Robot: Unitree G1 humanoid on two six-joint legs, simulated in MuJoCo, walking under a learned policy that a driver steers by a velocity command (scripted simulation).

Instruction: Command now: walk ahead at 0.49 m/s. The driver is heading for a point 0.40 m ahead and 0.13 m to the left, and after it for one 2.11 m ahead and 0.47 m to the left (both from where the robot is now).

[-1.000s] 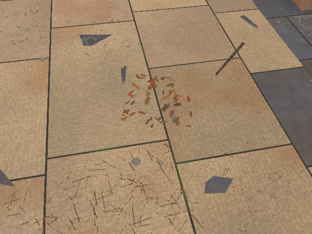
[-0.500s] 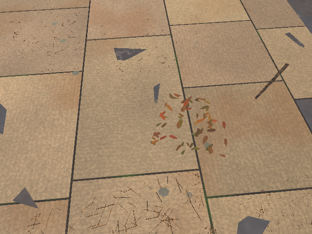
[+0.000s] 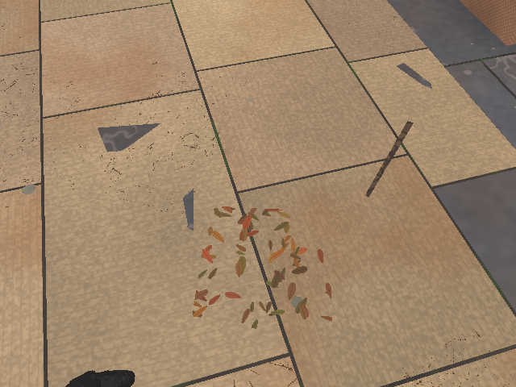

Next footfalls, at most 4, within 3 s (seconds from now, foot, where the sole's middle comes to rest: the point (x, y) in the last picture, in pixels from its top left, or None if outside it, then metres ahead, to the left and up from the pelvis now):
0.06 right None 0.23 -0.12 -0.77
0.62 left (192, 382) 0.49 0.15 -0.77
1.06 right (224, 276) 0.78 0.06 -0.77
1.34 left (152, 342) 0.61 0.26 -0.77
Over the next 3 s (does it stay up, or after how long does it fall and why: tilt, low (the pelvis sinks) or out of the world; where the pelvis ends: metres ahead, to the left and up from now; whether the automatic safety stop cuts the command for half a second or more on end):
stays up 0.93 0.26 -0.02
